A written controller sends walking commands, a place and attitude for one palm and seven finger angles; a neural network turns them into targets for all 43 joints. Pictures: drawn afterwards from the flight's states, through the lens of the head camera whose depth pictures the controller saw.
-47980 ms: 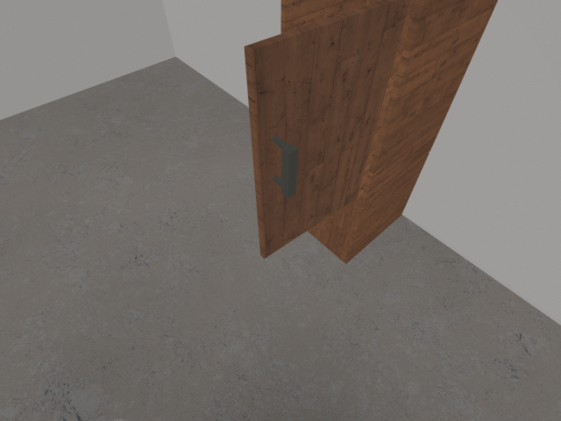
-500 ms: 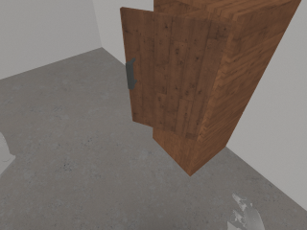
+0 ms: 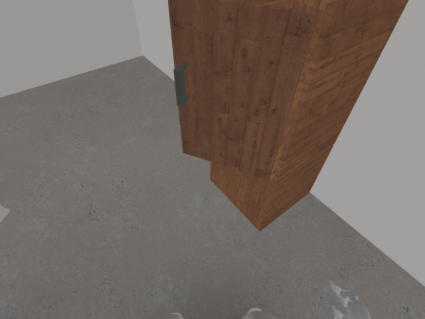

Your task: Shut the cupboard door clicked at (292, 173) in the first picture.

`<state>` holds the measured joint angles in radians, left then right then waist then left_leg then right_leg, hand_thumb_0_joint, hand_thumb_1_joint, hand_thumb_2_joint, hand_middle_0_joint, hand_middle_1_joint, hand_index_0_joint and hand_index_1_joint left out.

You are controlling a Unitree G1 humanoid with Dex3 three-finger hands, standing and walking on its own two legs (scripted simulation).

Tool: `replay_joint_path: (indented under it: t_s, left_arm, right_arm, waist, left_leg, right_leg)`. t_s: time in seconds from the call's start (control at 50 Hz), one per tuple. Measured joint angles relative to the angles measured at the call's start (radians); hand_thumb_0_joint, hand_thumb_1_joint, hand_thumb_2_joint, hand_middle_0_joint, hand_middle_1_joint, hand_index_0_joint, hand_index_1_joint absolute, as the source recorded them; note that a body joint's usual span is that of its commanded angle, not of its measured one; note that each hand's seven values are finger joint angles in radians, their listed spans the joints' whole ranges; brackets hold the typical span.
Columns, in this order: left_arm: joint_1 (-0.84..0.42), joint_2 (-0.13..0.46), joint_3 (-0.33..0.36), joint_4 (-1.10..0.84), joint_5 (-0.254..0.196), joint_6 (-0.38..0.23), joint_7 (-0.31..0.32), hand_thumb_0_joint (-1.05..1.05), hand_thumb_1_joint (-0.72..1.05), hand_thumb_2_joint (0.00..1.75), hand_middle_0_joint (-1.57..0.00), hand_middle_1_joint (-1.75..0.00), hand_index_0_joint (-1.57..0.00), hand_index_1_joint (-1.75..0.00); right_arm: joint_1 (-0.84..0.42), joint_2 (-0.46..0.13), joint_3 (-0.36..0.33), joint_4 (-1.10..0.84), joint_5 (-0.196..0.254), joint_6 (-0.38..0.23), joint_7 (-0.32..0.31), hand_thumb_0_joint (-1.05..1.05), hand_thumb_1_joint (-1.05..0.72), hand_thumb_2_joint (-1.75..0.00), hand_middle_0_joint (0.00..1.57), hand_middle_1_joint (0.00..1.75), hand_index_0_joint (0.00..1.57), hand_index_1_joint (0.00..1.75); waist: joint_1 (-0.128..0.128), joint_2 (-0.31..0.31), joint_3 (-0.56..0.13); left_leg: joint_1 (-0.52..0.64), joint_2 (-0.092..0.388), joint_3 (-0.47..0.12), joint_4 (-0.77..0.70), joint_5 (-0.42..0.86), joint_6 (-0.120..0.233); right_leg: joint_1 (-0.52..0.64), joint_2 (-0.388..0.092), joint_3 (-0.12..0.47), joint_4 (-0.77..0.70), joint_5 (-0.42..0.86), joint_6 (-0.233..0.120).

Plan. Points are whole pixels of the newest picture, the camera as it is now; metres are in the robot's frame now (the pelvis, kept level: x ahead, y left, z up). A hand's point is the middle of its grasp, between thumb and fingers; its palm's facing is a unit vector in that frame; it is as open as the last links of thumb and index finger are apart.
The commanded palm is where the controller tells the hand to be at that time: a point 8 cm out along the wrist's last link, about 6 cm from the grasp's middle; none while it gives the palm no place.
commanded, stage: step back with the hand held close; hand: left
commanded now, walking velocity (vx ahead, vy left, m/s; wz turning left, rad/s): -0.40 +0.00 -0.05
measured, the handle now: (183, 84) +0.76 +0.12 +0.04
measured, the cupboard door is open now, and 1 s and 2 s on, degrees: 30 30 30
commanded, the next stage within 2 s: stop stepping back and stand still in 0.64 s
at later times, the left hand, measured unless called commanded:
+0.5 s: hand out of the picture +0.14 +0.27 +0.19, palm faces +0.52 -0.75 -0.40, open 7.4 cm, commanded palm +0.07 +0.29 +0.21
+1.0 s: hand out of the picture +0.01 +0.25 +0.19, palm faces +0.38 -0.82 -0.42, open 7.4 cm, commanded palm -0.03 +0.29 +0.21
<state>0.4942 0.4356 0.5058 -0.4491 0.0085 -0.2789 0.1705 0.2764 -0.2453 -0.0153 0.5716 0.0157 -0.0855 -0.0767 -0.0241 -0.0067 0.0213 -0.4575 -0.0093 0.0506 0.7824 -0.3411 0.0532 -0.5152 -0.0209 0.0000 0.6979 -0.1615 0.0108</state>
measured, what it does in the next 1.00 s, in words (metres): walks backwards: right foot, then left foot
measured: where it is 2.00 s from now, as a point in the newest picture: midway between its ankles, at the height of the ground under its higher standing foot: outside the picture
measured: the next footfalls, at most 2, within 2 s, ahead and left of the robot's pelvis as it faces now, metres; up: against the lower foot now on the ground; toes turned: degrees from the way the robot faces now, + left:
right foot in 0.38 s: -0.05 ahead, -0.13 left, +0.00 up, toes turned +4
left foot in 0.60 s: -0.02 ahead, +0.10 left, +0.00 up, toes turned +1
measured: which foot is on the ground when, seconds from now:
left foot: down 0.00-0.44, up 0.46-0.58, down 0.60-0.90, up 0.92-1.00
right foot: down 0.00-0.22, up 0.24-0.36, down 0.38-0.62, up 0.64-0.88, down 0.90-1.00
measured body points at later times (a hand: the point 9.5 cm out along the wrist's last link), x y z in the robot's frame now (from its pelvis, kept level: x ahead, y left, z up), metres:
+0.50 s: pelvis -0.06 -0.01 +0.02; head -0.04 +0.00 +0.47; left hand +0.10 +0.30 +0.22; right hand +0.12 -0.24 -0.07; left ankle +0.03 +0.10 -0.69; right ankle -0.09 -0.13 -0.71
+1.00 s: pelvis -0.20 +0.00 +0.03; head -0.22 +0.02 +0.48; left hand -0.01 +0.29 +0.22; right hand -0.08 -0.25 -0.06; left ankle -0.12 +0.10 -0.68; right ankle -0.22 -0.10 -0.71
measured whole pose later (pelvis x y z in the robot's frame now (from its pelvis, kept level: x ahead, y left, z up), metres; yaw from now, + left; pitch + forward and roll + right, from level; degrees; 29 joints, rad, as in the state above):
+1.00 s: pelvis -0.20 +0.00 +0.03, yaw -5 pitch +0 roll +0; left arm 0.58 0.42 0.40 -0.49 -0.05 -0.14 0.16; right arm 0.29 -0.21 0.01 0.65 0.00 -0.06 -0.07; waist 0.01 -0.03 -0.08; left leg -0.48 0.02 0.04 0.78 -0.34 -0.01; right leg -0.22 0.01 -0.05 0.50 -0.28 -0.03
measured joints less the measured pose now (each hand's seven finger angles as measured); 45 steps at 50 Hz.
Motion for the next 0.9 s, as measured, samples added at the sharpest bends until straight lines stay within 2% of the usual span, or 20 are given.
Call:
replay_joint_path:
  t_s: [0.1, 0.16, 0.22, 0.28, 0.3, 0.34, 0.38, 0.4, 0.42, 0.46, 0.52, 0.56, 0.58, 0.6, 0.64, 0.7, 0.78, 0.84, 0.9]
  left_arm:
    - [-0.022, -0.055, -0.032, -0.018, -0.002, 0.020, -0.002, 0.01, 0.89, 0.90, -0.21, -0.30, -0.21, -0.31]
    - [-0.039, -0.065, -0.060, -0.054, -0.012, 0.026, 0.002, 0.01, 0.89, 0.90, -0.21, -0.30, -0.21, -0.31]
    - [-0.030, -0.042, -0.059, -0.090, -0.018, 0.018, 0.006, 0.01, 0.89, 0.90, -0.21, -0.30, -0.21, -0.31]
    - [-0.023, -0.003, -0.039, -0.101, -0.017, 0.013, 0.001, 0.01, 0.88, 0.90, -0.21, -0.30, -0.21, -0.31]
    - [-0.022, 0.012, -0.028, -0.105, -0.021, 0.015, -0.003, 0.01, 0.88, 0.90, -0.21, -0.30, -0.21, -0.31]
    - [-0.002, 0.031, 0.006, -0.098, -0.029, 0.001, -0.006, 0.01, 0.88, 0.90, -0.21, -0.30, -0.21, -0.31]
    - [0.040, 0.030, 0.041, -0.084, -0.040, -0.005, -0.002, 0.01, 0.88, 0.90, -0.21, -0.30, -0.21, -0.31]
    - [0.055, 0.022, 0.053, -0.078, -0.046, -0.005, 0.000, 0.01, 0.89, 0.90, -0.21, -0.30, -0.21, -0.31]
    - [0.051, 0.000, 0.047, -0.066, -0.049, -0.006, 0.000, 0.01, 0.89, 0.90, -0.21, -0.30, -0.21, -0.31]
    - [0.013, -0.044, -0.009, -0.034, -0.041, 0.000, 0.002, 0.01, 0.89, 0.90, -0.20, -0.30, -0.21, -0.31]
    - [-0.040, -0.064, -0.095, -0.013, -0.025, 0.027, -0.005, 0.01, 0.89, 0.90, -0.20, -0.30, -0.21, -0.31]
    - [-0.035, -0.053, -0.111, -0.029, -0.021, 0.044, -0.011, 0.01, 0.89, 0.90, -0.21, -0.30, -0.21, -0.31]
    - [-0.026, -0.043, -0.111, -0.042, -0.021, 0.048, -0.013, 0.01, 0.89, 0.90, -0.21, -0.30, -0.21, -0.31]
    - [-0.018, -0.032, -0.110, -0.059, -0.025, 0.050, -0.015, 0.01, 0.89, 0.90, -0.21, -0.30, -0.21, -0.31]
    - [-0.025, 0.006, -0.097, -0.080, -0.031, 0.052, -0.022, 0.01, 0.89, 0.90, -0.21, -0.30, -0.21, -0.31]
    - [0.000, 0.059, -0.054, -0.087, -0.049, 0.046, -0.038, 0.01, 0.89, 0.90, -0.21, -0.30, -0.21, -0.31]
    - [0.074, 0.067, -0.027, -0.116, -0.072, 0.069, -0.045, 0.01, 0.89, 0.90, -0.21, -0.30, -0.21, -0.31]
    - [0.122, 0.050, -0.029, -0.133, -0.080, 0.090, -0.039, 0.01, 0.89, 0.90, -0.21, -0.30, -0.21, -0.31]
    - [0.137, 0.042, -0.036, -0.115, -0.074, 0.112, -0.031, 0.01, 0.89, 0.90, -0.21, -0.30, -0.21, -0.31]
  right_arm:
    - [-0.024, 0.006, 0.001, 0.019, -0.008, -0.002, 0.008, 0.01, -0.90, -0.90, 0.21, 0.30, 0.20, 0.30]
    - [-0.050, 0.014, 0.006, 0.031, -0.013, 0.006, 0.019, 0.01, -0.90, -0.90, 0.21, 0.30, 0.20, 0.30]
    - [-0.066, 0.026, 0.013, 0.018, -0.014, 0.013, 0.020, 0.01, -0.90, -0.90, 0.21, 0.30, 0.20, 0.30]
    - [-0.053, 0.035, 0.005, -0.002, -0.019, -0.001, 0.007, 0.01, -0.90, -0.90, 0.21, 0.30, 0.21, 0.30]
    - [-0.046, 0.042, -0.001, 0.005, -0.020, -0.007, 0.005, 0.01, -0.90, -0.90, 0.21, 0.30, 0.21, 0.30]
    - [-0.037, 0.059, -0.006, 0.029, -0.013, -0.015, 0.008, 0.01, -0.90, -0.90, 0.21, 0.30, 0.21, 0.30]
    - [-0.032, 0.068, -0.001, 0.038, -0.011, -0.021, 0.010, 0.01, -0.90, -0.90, 0.21, 0.30, 0.21, 0.30]
    - [-0.039, 0.071, 0.003, 0.041, -0.013, -0.028, 0.012, 0.01, -0.90, -0.90, 0.21, 0.30, 0.21, 0.30]
    - [-0.057, 0.067, 0.006, 0.050, -0.016, -0.035, 0.014, 0.01, -0.90, -0.90, 0.21, 0.30, 0.21, 0.30]
    - [-0.086, 0.057, 0.005, 0.079, -0.016, -0.039, 0.014, 0.01, -0.90, -0.90, 0.21, 0.30, 0.21, 0.30]
    - [-0.098, 0.060, 0.008, 0.108, -0.004, -0.020, 0.007, 0.01, -0.90, -0.90, 0.21, 0.30, 0.21, 0.30]
    - [-0.107, 0.063, 0.018, 0.096, -0.008, -0.005, 0.001, 0.01, -0.90, -0.90, 0.21, 0.30, 0.21, 0.30]
    - [-0.112, 0.060, 0.023, 0.080, -0.009, 0.001, -0.003, 0.01, -0.90, -0.90, 0.21, 0.30, 0.21, 0.30]
    - [-0.117, 0.052, 0.025, 0.059, -0.009, 0.003, -0.008, 0.01, -0.90, -0.90, 0.21, 0.30, 0.21, 0.30]
    - [-0.145, 0.052, 0.013, 0.035, -0.009, 0.002, -0.011, 0.01, -0.90, -0.90, 0.21, 0.30, 0.21, 0.30]
    - [-0.171, 0.071, 0.006, 0.010, -0.017, -0.005, 0.008, 0.01, -0.90, -0.90, 0.21, 0.30, 0.20, 0.30]
    - [-0.146, 0.076, 0.013, -0.010, -0.023, -0.021, 0.029, 0.01, -0.90, -0.90, 0.21, 0.30, 0.20, 0.30]
    - [-0.106, 0.073, 0.025, -0.013, -0.016, -0.020, 0.033, 0.01, -0.90, -0.90, 0.21, 0.30, 0.21, 0.30]
    - [-0.062, 0.071, 0.033, -0.015, -0.013, -0.007, 0.025, 0.01, -0.90, -0.90, 0.21, 0.30, 0.21, 0.30]
  waist:
    - [0.022, -0.011, 0.002]
    - [0.020, -0.032, 0.008]
    - [0.006, -0.045, 0.012]
    - [-0.031, 0.008, 0.014]
    - [-0.032, 0.019, 0.008]
    - [-0.009, 0.019, -0.027]
    - [0.014, 0.013, -0.071]
    - [0.030, 0.007, -0.082]
    - [0.043, 0.018, -0.074]
    - [0.055, 0.033, -0.039]
    - [0.070, -0.024, -0.039]
    - [0.063, -0.062, -0.055]
    - [0.051, -0.068, -0.059]
    - [0.037, -0.059, -0.062]
    - [0.009, -0.062, -0.043]
    - [0.006, -0.070, -0.011]
    - [0.010, -0.020, -0.018]
    - [0.015, -0.003, -0.042]
    - [0.011, -0.022, -0.067]
  left_leg:
    - [-0.023, -0.009, 0.004, 0.027, -0.091, 0.000]
    - [-0.036, -0.024, -0.001, -0.003, -0.096, -0.009]
    - [-0.045, -0.022, -0.001, -0.047, -0.035, 0.001]
    - [-0.062, 0.034, -0.023, -0.080, 0.157, 0.010]
    - [-0.069, 0.042, -0.035, -0.080, 0.189, 0.000]
    - [-0.082, 0.056, -0.035, -0.082, 0.169, -0.021]
    - [-0.105, 0.070, -0.016, -0.086, 0.160, -0.030]
    - [-0.119, 0.078, 0.000, -0.090, 0.168, -0.035]
    - [-0.125, 0.094, 0.006, -0.097, 0.179, -0.039]
    - [-0.108, 0.094, -0.006, -0.116, 0.165, -0.056]
    - [-0.075, 0.028, -0.012, -0.042, 0.020, -0.070]
    - [-0.028, 0.005, -0.008, -0.052, 0.012, -0.074]
    - [0.010, 0.003, -0.007, -0.101, 0.054, -0.077]
    - [0.051, 0.011, -0.010, -0.171, 0.152, -0.074]
    - [0.065, 0.003, -0.009, -0.232, 0.137, -0.031]
    - [0.072, 0.017, 0.019, -0.264, 0.156, -0.010]
    - [0.074, 0.072, 0.031, -0.308, 0.212, -0.014]
    - [0.061, 0.091, 0.044, -0.324, 0.245, -0.020]
    - [0.013, 0.071, 0.056, -0.279, 0.190, -0.035]
  right_leg:
    - [-0.018, -0.010, 0.004, 0.003, 0.011, -0.004]
    - [-0.021, -0.022, 0.002, -0.040, 0.045, -0.005]
    - [-0.035, -0.017, 0.007, -0.057, 0.009, -0.001]
    - [-0.026, 0.050, 0.011, 0.110, -0.092, 0.012]
    - [-0.003, 0.069, 0.012, 0.167, -0.132, 0.013]
    - [0.073, 0.091, 0.016, 0.196, -0.200, 0.013]
    - [0.182, 0.086, 0.010, 0.092, -0.233, 0.003]
    - [0.220, 0.085, 0.020, 0.001, -0.303, -0.018]
    - [0.222, 0.097, 0.025, -0.037, -0.316, -0.031]
    - [0.222, 0.106, 0.021, -0.059, -0.220, -0.031]
    - [0.232, 0.064, 0.045, -0.114, -0.172, -0.018]
    - [0.218, 0.047, 0.067, -0.138, -0.155, -0.014]
    - [0.209, 0.046, 0.072, -0.143, -0.145, -0.011]
    - [0.195, 0.053, 0.070, -0.140, -0.137, -0.007]
    - [0.155, 0.050, 0.067, -0.101, -0.119, 0.003]
    - [0.111, 0.064, 0.059, 0.008, -0.227, 0.002]
    - [0.137, 0.088, -0.009, 0.051, -0.251, 0.012]
    - [0.217, 0.074, -0.042, -0.046, -0.249, 0.017]
    - [0.311, 0.042, -0.047, -0.209, -0.233, -0.015]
